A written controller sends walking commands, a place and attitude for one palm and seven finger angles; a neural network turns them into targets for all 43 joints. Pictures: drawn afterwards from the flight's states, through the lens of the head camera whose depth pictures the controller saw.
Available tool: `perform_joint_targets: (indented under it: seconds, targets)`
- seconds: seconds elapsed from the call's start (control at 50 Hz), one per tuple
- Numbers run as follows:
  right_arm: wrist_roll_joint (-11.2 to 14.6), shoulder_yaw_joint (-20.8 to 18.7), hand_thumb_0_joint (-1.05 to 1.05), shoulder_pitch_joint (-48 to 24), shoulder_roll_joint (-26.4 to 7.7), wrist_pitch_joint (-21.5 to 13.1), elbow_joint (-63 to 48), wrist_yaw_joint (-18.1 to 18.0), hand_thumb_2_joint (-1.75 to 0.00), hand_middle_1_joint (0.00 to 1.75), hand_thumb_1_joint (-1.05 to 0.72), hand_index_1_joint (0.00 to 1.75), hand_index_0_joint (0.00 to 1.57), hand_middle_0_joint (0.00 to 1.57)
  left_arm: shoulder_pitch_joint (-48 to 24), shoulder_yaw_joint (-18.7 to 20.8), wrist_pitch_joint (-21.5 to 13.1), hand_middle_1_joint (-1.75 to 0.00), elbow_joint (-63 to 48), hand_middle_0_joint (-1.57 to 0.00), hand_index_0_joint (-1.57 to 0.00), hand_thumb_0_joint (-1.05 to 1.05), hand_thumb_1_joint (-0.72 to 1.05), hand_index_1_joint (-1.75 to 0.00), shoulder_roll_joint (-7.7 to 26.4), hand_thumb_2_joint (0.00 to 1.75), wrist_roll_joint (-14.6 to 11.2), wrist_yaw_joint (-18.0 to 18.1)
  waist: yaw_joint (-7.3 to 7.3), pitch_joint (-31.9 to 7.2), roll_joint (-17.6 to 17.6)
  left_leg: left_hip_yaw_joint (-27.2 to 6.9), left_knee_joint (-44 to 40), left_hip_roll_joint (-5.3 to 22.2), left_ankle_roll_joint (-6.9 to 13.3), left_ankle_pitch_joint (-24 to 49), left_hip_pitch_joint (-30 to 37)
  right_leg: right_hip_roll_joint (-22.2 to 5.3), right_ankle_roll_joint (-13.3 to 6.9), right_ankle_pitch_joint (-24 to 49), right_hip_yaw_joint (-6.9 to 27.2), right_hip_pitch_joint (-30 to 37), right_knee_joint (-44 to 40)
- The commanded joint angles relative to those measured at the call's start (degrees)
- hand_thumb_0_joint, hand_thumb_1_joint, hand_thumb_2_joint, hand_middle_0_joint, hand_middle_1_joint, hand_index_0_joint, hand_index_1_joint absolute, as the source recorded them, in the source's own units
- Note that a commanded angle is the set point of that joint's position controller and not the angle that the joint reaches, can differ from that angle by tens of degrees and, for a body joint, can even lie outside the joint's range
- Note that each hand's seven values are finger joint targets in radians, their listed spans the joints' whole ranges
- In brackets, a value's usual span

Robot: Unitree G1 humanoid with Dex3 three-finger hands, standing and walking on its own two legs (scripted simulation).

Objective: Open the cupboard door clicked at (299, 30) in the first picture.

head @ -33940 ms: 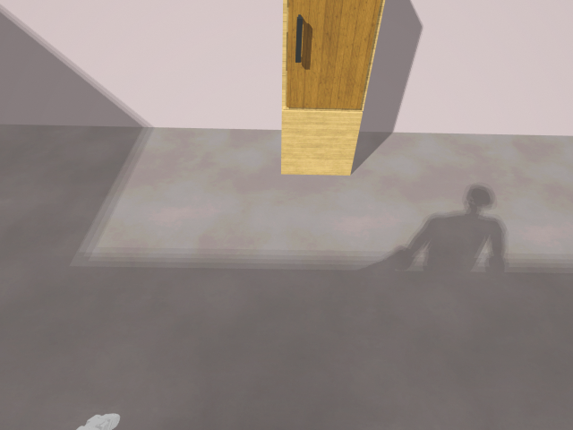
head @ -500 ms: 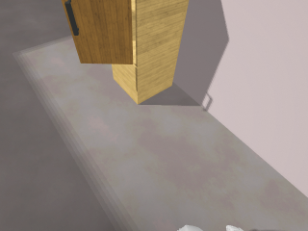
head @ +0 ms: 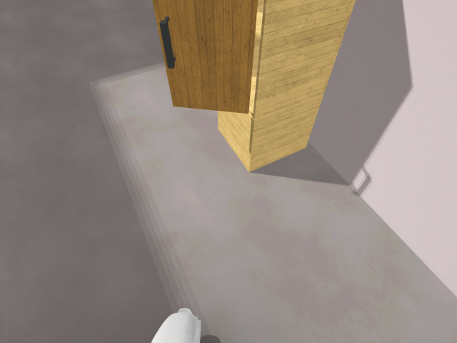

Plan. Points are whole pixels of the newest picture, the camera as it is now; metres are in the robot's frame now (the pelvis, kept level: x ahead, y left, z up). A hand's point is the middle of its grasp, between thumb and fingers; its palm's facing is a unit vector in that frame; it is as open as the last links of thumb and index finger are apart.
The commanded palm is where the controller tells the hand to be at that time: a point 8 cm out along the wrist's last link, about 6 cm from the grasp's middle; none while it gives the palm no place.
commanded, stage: take the last steps up to it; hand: left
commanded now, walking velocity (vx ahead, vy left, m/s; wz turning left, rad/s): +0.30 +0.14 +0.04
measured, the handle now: (169, 43) +1.03 +0.31 -0.04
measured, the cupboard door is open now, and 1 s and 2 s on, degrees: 54 54 54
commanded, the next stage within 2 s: come to a stop and stand still in 0.98 s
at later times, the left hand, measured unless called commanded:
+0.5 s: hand (126, 253) +0.30 +0.27 -0.15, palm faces -0.02 -0.98 -0.18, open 7.4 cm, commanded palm none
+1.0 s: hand (135, 229) +0.37 +0.27 -0.18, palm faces +0.01 -0.98 -0.20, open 7.2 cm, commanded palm none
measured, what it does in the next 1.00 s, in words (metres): walks ahead: left foot, then right foot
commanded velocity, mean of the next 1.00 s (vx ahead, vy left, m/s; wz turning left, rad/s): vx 0.27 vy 0.06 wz -0.04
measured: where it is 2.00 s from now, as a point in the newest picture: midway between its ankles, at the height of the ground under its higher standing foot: (218, 284)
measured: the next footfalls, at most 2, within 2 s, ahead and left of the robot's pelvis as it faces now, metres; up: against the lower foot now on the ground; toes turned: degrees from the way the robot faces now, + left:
left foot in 0.10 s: +0.17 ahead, +0.15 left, +0.00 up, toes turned +8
right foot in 0.68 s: +0.34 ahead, -0.04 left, +0.00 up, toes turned -10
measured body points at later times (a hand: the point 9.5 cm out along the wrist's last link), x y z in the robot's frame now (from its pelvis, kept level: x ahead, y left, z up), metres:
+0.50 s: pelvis +0.17 +0.09 +0.00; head +0.19 +0.10 +0.45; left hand +0.30 +0.32 -0.14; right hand +0.15 -0.14 -0.15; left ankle +0.13 +0.14 -0.74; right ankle +0.25 -0.05 -0.69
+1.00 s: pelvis +0.37 +0.08 +0.00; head +0.39 +0.10 +0.45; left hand +0.37 +0.33 -0.16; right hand +0.41 -0.16 -0.15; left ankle +0.45 +0.21 -0.72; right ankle +0.30 -0.04 -0.74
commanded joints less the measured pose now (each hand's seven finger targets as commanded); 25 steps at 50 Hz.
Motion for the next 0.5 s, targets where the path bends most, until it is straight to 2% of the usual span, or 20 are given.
perform_joint_targets:
  seconds: [0.0,0.02,0.04,0.06,0.08,0.1,0.12,0.14,0.16,0.18,0.22,0.24,0.28,0.3,0.32,0.4,0.48]
  targets:
    - [0.38,0.87,0.0,-6.89,0.17,-3.4,-6.87,0.38,-0.9,0.3,-0.9,0.3,0.2,0.2,1.35,3.01,-0.37,-0.3,-1.06,-0.2,-0.2,0.0,0.9,-0.3,12.69,0.9,-0.06,0.72,0.24,0.99,-11.72,3.9,-10.81,-2.52,2.2,-2.61,5.86,-12.4,-8.18,34.91,3.98,-2.71,0.1]
    - [0.18,0.58,0.0,-1.8,-0.79,-3.86,-5.42,-0.08,-0.9,0.3,-0.9,0.3,0.2,0.2,-0.24,3.23,-0.35,-0.3,-1.28,-0.2,-0.2,0.0,0.9,-0.3,13.19,0.9,-0.18,0.66,-2.59,-1.21,-10.13,5.6,-14.16,-4.46,2.99,-1.83,14.16,-11.36,-7.52,38.99,2.33,-5.48,5.28]
    - [-0.18,-0.11,0.0,6.73,-2.99,-4.19,-2.88,-0.6,-0.9,0.3,-0.9,0.3,0.2,0.2,-1.43,3.21,-0.19,-0.3,-1.5,-0.2,-0.2,0.0,0.9,-0.3,12.68,0.9,-0.25,0.47,-6.58,-4.92,-7.14,5.51,-17.67,-5.11,3.69,0.29,26.32,-9.46,-6.19,36.85,0.43,-10.67,15.38]
    - [-0.79,-1.5,0.0,16.63,-9.05,-4.57,-0.57,-1.54,-0.9,0.3,-0.9,0.3,0.2,0.2,-0.58,2.79,0.04,-0.3,-2.5,-0.2,-0.2,0.0,0.9,-0.3,10.36,0.9,-0.66,-0.09,-10.33,-12.63,5.17,-2.29,-18.22,2.13,6.08,0.73,39.98,-4.73,-4.52,20.92,-1.72,-19.04,30.16]
    - [-0.89,-3.07,0.0,22.62,-14.97,-5.04,0.79,-2.59,-0.9,0.3,-0.9,0.3,0.2,0.2,-0.32,2.08,0.48,-0.3,-4.46,-0.2,-0.2,0.0,0.9,-0.3,6.77,0.9,-1.36,-0.59,-11.29,-17.6,20.13,-26.51,-26.05,16.66,11.83,4.02,46.46,4.94,-2.45,-14.82,0.32,-32.82,48.96]
    - [-0.16,-2.92,0.0,21.55,-15.1,-4.49,1.01,-3.64,-0.9,0.3,-0.9,0.3,0.2,0.2,-4.43,1.89,0.91,-0.3,-5.91,-0.2,-0.2,0.0,0.9,-0.3,6.54,0.9,-1.38,0.0,-10.49,-17.08,16.17,-28.45,-31.29,18.85,14.26,3.84,43.95,4.17,-4.66,-15.4,8.61,-36.78,57.48]
    - [-0.25,-2.37,0.0,16.31,-12.65,-4.66,-0.27,-3.77,-0.9,0.3,-0.9,0.3,0.2,0.2,-6.98,1.8,0.88,-0.3,-6.44,-0.2,-0.2,0.0,0.9,-0.3,6.21,0.9,-1.34,0.09,-8.38,-12.12,10.34,-24.26,-32.38,18.17,14.49,0.57,37.42,1.94,-5.7,-11.38,9.65,-38.61,60.31]
    - [-0.15,-1.46,0.0,11.47,-10.24,-5.23,-2.19,-4.03,-0.9,0.3,-0.9,0.3,0.2,0.2,-7.72,1.54,1.02,-0.3,-6.26,-0.2,-0.2,0.0,0.9,-0.3,5.68,0.9,-1.25,-0.19,-6.28,-9.04,8.64,-23.08,-32.97,17.43,14.26,-1.58,31.18,0.3,-5.34,-6.96,9.88,-39.66,61.31]
    - [-0.32,-0.7,0.0,7.98,-6.78,-5.59,-2.84,-4.13,-0.9,0.3,-0.9,0.3,0.2,0.2,-7.06,1.98,1.42,-0.3,-4.79,-0.2,-0.2,0.0,0.9,-0.3,5.78,0.9,-0.74,-0.42,-4.52,-5.85,8.56,-18.36,-34.07,15.41,12.8,-0.9,25.2,-1.05,-5.2,-2.86,10.82,-37.65,59.31]
    - [-0.31,0.13,0.0,7.24,-4.48,-6.14,-2.86,-4.21,-0.9,0.3,-0.9,0.3,0.2,0.2,-5.73,2.04,1.86,-0.3,-3.92,-0.2,-0.2,0.0,0.9,-0.3,5.43,0.9,-0.42,-0.62,-3.16,-3.65,8.41,-15.02,-35.63,13.75,12.05,1.33,21.57,-1.22,-5.08,-0.9,10.85,-35.29,56.51]
    - [-0.19,0.53,0.0,6.95,-3.06,-6.99,-2.33,-4.25,-0.9,0.3,-0.9,0.3,0.2,0.2,-3.54,1.85,2.59,-0.3,-3.25,-0.2,-0.2,0.0,0.9,-0.3,4.11,0.9,-0.27,-0.85,-1.26,-2.53,7.2,-10.32,-37.44,11.94,11.95,4.95,19.06,-0.57,-4.75,1.1,10.03,-33.23,51.92]
    - [-0.11,0.51,0.0,7.24,-3.1,-7.19,-2.04,-4.24,-0.9,0.3,-0.9,0.3,0.2,0.2,-3.28,1.81,2.81,-0.3,-3.26,-0.2,-0.2,0.0,0.9,-0.3,4.36,0.9,-0.36,-0.89,-0.73,-3.02,6.09,-9.85,-38.13,11.79,12.36,5.68,19.36,-0.25,-4.69,2.22,9.97,-32.88,50.4]
    - [-0.17,0.2,0.0,8.15,-2.04,-7.45,-1.54,-4.23,-0.9,0.3,-0.9,0.3,0.2,0.2,-5.22,2.1,3.24,-0.3,-4.29,-0.2,-0.2,0.0,0.9,-0.3,4.15,0.9,-0.32,-0.92,-0.35,-2.0,4.19,-8.69,-40.01,11.83,13.21,5.72,20.47,-0.23,-4.29,5.33,10.55,-34.89,46.8]
    - [-0.18,0.0,0.0,9.19,-1.79,-7.55,-1.47,-4.2,-0.9,0.3,-0.9,0.3,0.2,0.2,-6.79,2.21,3.35,-0.3,-5.19,-0.2,-0.2,0.0,0.9,-0.3,4.14,0.9,-0.21,-1.01,-0.7,-1.12,2.64,-8.19,-40.77,11.49,13.18,5.44,20.85,-0.11,-4.16,7.07,10.52,-35.64,44.95]
    - [-0.18,0.13,0.0,9.3,-2.22,-7.57,-1.29,-4.17,-0.9,0.3,-0.9,0.3,0.2,0.2,-8.03,2.19,3.41,-0.3,-5.82,-0.2,-0.2,0.0,0.9,-0.3,4.28,0.9,-0.23,-1.16,-0.53,-1.0,3.46,-7.62,-41.2,11.44,13.32,5.02,21.99,-0.11,-3.99,8.02,10.58,-36.4,42.56]
    - [-0.18,0.42,0.0,12.78,-1.96,-7.7,0.33,-4.14,-0.9,0.3,-0.9,0.3,0.2,0.2,-14.34,2.04,3.39,-0.3,-8.35,-0.2,-0.2,0.0,0.9,-0.3,4.8,0.9,-0.24,-1.38,-1.86,0.39,2.24,-6.63,-41.26,11.56,13.19,9.22,26.31,0.48,-4.06,10.66,10.1,-37.98,34.9]
    - [-0.43,0.95,0.0,17.16,-1.79,-7.76,2.62,-4.37,-0.9,0.3,-0.9,0.3,0.2,0.2,-19.78,1.33,2.93,-0.3,-10.4,-0.2,-0.2,0.0,0.9,-0.3,4.41,0.9,-0.41,-1.42,-3.44,1.11,2.34,-5.12,-38.28,11.65,12.86,21.19,31.9,1.81,-4.81,9.59,8.24,-38.04,28.14]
